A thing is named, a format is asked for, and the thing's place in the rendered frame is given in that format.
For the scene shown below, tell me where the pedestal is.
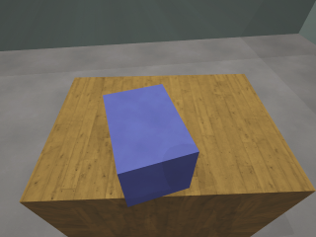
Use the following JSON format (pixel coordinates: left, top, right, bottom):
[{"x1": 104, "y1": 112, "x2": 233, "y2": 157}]
[{"x1": 19, "y1": 74, "x2": 316, "y2": 237}]

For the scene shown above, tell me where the carton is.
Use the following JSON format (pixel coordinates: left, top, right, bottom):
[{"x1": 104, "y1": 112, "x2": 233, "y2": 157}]
[{"x1": 103, "y1": 84, "x2": 199, "y2": 207}]

